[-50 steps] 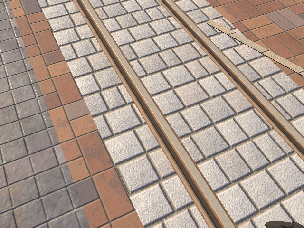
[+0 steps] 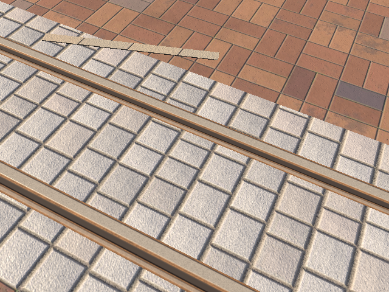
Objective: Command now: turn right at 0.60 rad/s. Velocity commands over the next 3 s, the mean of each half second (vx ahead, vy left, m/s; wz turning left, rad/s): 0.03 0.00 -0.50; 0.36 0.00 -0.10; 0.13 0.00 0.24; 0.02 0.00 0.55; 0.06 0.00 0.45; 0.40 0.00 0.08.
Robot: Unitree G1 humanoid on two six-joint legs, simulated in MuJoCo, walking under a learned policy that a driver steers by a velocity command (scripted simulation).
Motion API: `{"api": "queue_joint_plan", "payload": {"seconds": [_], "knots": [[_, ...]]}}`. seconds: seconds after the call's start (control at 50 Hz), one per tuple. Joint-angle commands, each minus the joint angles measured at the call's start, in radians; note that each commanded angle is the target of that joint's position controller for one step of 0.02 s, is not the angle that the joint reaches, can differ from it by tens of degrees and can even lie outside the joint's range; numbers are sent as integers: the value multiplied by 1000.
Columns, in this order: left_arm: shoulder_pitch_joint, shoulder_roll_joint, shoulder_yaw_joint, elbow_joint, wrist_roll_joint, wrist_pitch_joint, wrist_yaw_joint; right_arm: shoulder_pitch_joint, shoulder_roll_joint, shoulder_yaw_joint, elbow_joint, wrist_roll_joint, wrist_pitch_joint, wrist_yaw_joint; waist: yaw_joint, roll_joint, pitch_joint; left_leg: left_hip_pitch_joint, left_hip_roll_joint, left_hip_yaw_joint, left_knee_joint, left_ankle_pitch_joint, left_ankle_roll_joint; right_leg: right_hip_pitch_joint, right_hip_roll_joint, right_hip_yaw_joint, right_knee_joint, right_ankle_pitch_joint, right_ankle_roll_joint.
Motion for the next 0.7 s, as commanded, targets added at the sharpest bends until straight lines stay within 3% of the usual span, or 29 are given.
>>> {"api": "queue_joint_plan", "payload": {"seconds": [0.02,0.08,0.12,0.14,0.16,0.18,0.2,0.22,0.24,0.26,0.28,0.3,0.34,0.38,0.42,0.46,0.56,0.62,0.66,0.68,0.7], "knots": [[-88,44,-3,-120,7,-20,-11,-15,-218,-61,-59,5,-1,2,-47,205,-126,172,258,-139,-98,419,219,-31,-38,-53,-139,-5,-1],[-66,58,1,-122,3,-14,-19,-22,-239,-69,-54,19,0,17,-38,217,-130,137,273,-102,-77,440,208,71,-30,-101,-268,15,-27],[-38,62,7,-119,2,-8,-27,-30,-245,-71,-48,37,-3,22,-13,212,-131,129,282,-86,-32,423,179,139,-21,-118,-399,78,-63],[-1,62,12,-108,3,-6,-29,-42,-240,-70,-45,48,-5,23,15,199,-136,102,270,-58,18,391,147,213,-5,-136,-514,168,-92],[40,85,25,-94,6,-6,-23,-2,-207,-62,-27,51,-11,25,29,149,-149,34,236,-12,107,299,88,330,12,-115,-612,275,-128],[85,171,51,-94,3,-10,-10,39,-155,-47,-24,18,-15,28,26,-60,-172,-162,150,79,338,39,-7,514,-122,94,-658,588,-191],[73,269,61,-129,24,-26,-5,-14,-107,-23,-89,-28,-17,23,17,-296,-173,-443,-4,62,586,-442,-88,558,-380,463,-647,835,-403],[95,208,47,-125,49,-52,-17,-88,-163,-42,-97,-7,-15,12,92,-166,-230,-452,-11,-92,754,-466,-89,500,-395,468,-680,754,-487],[54,177,33,-111,46,-69,-19,-91,-181,-49,-97,15,-11,10,58,-131,-180,-458,11,-118,790,-384,-73,455,-336,372,-689,662,-439],[-1,154,29,-107,28,-75,-13,-68,-185,-55,-78,16,-8,5,29,-90,-147,-457,26,-127,761,-293,-67,424,-272,305,-691,560,-378],[-43,131,19,-112,13,-72,-8,-60,-195,-59,-70,7,-5,-1,14,-81,-128,-453,30,-131,727,-229,-72,404,-241,276,-689,543,-344],[-69,117,8,-116,12,-69,0,-39,-193,-60,-58,2,-4,1,-2,-93,-137,-408,17,-118,740,-175,-83,372,-218,241,-688,592,-336],[-77,99,-3,-115,26,-66,8,1,-173,-54,-39,10,-4,7,-12,-93,-171,-353,1,-102,723,-114,-101,365,-198,202,-688,629,-340],[-66,89,-9,-103,28,-67,11,-8,-152,-45,-39,15,-1,7,0,-91,-167,-337,2,-98,624,-95,-111,379,-187,193,-687,602,-339],[-22,93,-8,-79,22,-66,12,-24,-141,-35,-45,17,-5,15,29,-103,-166,-326,8,-87,503,-70,-105,391,-176,224,-734,259,-339],[-1,109,-6,-62,22,-70,7,-59,-147,-32,-60,24,-18,27,55,-141,-109,-330,7,-82,404,-75,-89,366,-189,296,-797,-32,-345],[25,131,-6,-22,16,-89,-9,-69,-146,-25,-64,33,-68,50,70,-106,-41,-258,2,-65,224,-123,-34,328,-209,349,-810,-116,-351],[11,122,-13,-9,7,-92,-18,-8,-130,-20,-43,39,-93,58,25,-74,-40,-111,-18,-35,90,-53,8,250,-188,343,-778,-129,-337],[-7,75,-30,-8,12,-94,-21,107,-132,-24,-1,35,-105,52,-38,-44,-73,99,-13,-48,17,-1,31,137,-130,303,-696,-123,-293],[-38,13,-49,-19,20,-101,-23,212,-165,-30,18,29,-109,44,-80,30,-99,225,99,-186,-34,-73,68,29,-69,223,-525,-105,-239],[-34,-37,-60,-58,18,-117,-24,272,-267,-52,31,19,-108,43,-65,248,-109,324,269,-505,-155,-306,178,-170,64,20,-254,-100,-166]]}}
